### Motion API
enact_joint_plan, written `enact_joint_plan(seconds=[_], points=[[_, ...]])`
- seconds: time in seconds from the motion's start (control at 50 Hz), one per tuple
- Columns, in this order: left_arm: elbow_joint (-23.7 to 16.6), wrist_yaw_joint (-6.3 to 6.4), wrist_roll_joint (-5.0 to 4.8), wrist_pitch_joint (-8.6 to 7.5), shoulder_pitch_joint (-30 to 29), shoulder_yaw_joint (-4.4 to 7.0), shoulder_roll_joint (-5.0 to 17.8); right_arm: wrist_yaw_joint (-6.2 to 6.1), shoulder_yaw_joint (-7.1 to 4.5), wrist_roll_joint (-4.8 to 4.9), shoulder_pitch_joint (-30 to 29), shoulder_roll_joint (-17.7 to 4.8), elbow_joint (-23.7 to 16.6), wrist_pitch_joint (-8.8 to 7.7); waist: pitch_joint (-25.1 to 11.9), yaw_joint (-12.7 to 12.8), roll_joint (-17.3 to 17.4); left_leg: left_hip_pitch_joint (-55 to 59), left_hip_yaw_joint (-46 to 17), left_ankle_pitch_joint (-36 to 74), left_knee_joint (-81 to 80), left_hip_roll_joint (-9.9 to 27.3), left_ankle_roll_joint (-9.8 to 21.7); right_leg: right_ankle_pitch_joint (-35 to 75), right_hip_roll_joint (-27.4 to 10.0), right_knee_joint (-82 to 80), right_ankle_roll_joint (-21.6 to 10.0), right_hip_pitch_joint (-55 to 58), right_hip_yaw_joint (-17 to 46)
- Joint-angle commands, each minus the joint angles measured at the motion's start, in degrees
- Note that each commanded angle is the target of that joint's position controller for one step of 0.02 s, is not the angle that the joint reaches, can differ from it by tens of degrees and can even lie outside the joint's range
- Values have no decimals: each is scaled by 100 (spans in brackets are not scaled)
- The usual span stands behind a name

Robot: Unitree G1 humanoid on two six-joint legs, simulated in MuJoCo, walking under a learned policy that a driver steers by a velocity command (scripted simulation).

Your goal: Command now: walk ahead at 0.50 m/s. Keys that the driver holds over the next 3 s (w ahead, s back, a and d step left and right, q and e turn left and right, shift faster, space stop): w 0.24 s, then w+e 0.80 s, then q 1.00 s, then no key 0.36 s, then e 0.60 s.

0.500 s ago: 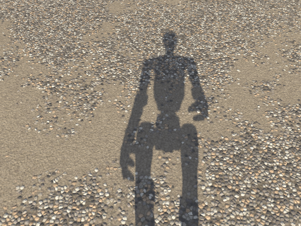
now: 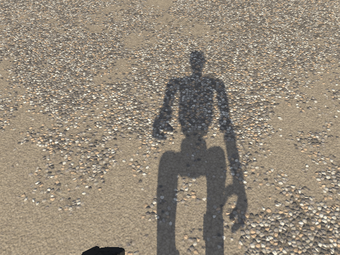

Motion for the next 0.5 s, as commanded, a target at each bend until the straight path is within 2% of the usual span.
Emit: enact_joint_plan(seconds=[0.02,0.04,0.06,0.08,0.1,0.12,0.14,0.16,0.2,0.26,0.3,0.32,0.36,0.38,0.4,0.42,0.44,0.46,0.48,0.5], points=[[757,215,185,223,2636,488,1468,94,-60,24,-834,-224,-728,-339,-618,862,-1560,-4376,-893,-529,5138,-146,-205,1278,-2033,-1239,-1611,3986,4005],[716,215,159,200,2249,439,1132,215,-83,173,-875,-237,-854,-469,-331,839,-1306,-4880,-1569,-265,5443,199,-13,-594,-2014,-2023,-1654,3144,4122],[630,176,115,145,1763,353,703,245,-124,342,-1258,-401,-1158,-449,160,522,-882,-4991,-1555,162,5386,443,28,-1674,-1795,-2350,-1301,2379,3475],[570,96,68,100,1231,255,393,212,-146,371,-1396,-363,-1282,-346,539,161,-434,-4820,-1437,513,5100,615,4,-1486,-1553,-2571,-911,1498,2796],[520,60,131,8,839,175,257,133,-196,350,-1359,-468,-1338,-202,588,-93,-229,-4363,-1541,714,4773,813,-34,-1104,-1369,-2618,-617,736,2218],[571,60,167,-43,648,167,328,86,-158,328,-1210,-367,-1393,-83,632,-318,-199,-3918,-1618,837,4367,964,-111,-863,-1167,-2670,-447,89,1736],[674,63,160,-84,796,184,445,36,-151,271,-1183,-361,-1440,-12,615,-362,-165,-3738,-1533,1084,4141,1014,-206,-658,-1027,-2695,-400,-231,1434],[798,118,140,-103,980,221,645,-15,-128,175,-1298,-351,-1579,19,614,-368,-226,-3765,-1426,1330,3916,1100,-311,-357,-906,-2712,-409,-338,1286],[881,227,153,-140,1343,284,961,-63,-111,105,-1666,-463,-1782,-24,426,-261,-165,-3754,-1299,1851,3097,1286,-438,220,-842,-2672,-394,-181,1093],[896,315,118,-144,1859,386,1226,-91,-49,125,-2500,-487,-1976,-103,224,171,14,-3330,-1096,2283,1387,1290,-515,695,-826,-2584,-266,343,1006],[903,321,106,-42,2222,449,1317,-103,-49,216,-2957,-573,-2084,-130,269,423,56,-3166,-1003,1952,580,1115,-626,680,-1008,-2476,-267,837,1269],[914,309,74,20,2333,483,1352,-81,-48,246,-3073,-614,-2113,-151,293,478,-66,-3081,-1017,1746,178,1044,-641,648,-1066,-2289,-270,1152,1330],[944,298,25,136,2491,553,1397,-51,-121,280,-3051,-834,-2136,-230,329,455,-367,-2832,-1022,1373,-496,822,-577,686,-1264,-1934,-236,1559,1672],[949,343,-10,169,2439,541,1329,-35,-230,288,-2847,-1041,-2103,-257,384,267,-460,-2472,-1033,1481,-1000,669,-501,975,-1226,-1673,-149,1640,1780],[934,370,25,172,2434,490,1182,-27,-380,242,-2173,-1331,-1880,-299,30,-8,-460,-1495,-1016,1659,-1316,570,-347,1612,-944,-948,-11,1571,1613],[794,371,85,89,2131,408,951,-75,-557,137,-1061,-1763,-1621,-331,-670,-517,-268,65,-1701,1931,-1083,1309,20,1486,-556,528,244,768,1231],[563,381,144,-84,2162,257,314,-130,-732,37,-241,-2400,-1534,-236,-1346,-624,982,2047,-3588,2178,-1179,2840,726,-381,288,2698,632,-1351,421],[518,358,35,-252,2185,258,381,-135,-685,44,15,-2066,-1431,-171,-1695,-688,1794,2392,-5230,1211,-1895,3245,1288,-2062,328,3947,643,-2612,839],[456,347,-100,-237,1764,407,851,-162,-546,84,-391,-1559,-1445,-141,-969,-617,1240,1734,-4570,366,-1953,2999,1090,-1705,-111,4864,602,-3212,1129],[303,369,-118,-136,1426,434,844,-149,-476,161,-891,-1221,-1505,-115,-432,-444,863,950,-3742,49,-2103,2749,816,-1149,-331,5135,580,-3357,980]])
